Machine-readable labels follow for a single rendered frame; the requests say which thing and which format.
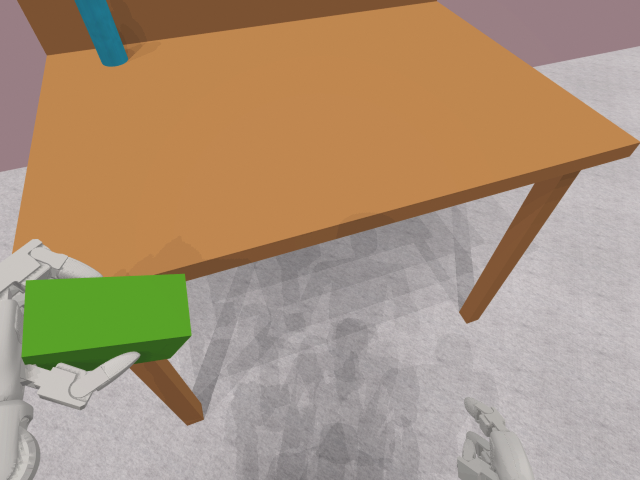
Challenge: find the sponge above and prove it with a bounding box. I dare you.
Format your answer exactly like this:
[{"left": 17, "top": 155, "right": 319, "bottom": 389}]
[{"left": 22, "top": 274, "right": 192, "bottom": 371}]

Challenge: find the robot right hand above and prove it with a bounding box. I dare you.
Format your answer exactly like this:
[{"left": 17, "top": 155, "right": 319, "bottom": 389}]
[{"left": 457, "top": 397, "right": 535, "bottom": 480}]

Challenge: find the robot left forearm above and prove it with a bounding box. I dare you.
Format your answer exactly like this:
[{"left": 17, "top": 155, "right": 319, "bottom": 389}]
[{"left": 0, "top": 400, "right": 40, "bottom": 480}]

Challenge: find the robot left hand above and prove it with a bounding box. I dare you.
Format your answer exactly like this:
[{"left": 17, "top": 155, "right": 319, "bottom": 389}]
[{"left": 0, "top": 239, "right": 141, "bottom": 410}]

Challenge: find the table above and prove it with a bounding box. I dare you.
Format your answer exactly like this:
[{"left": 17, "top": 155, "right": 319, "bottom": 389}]
[{"left": 12, "top": 0, "right": 640, "bottom": 426}]

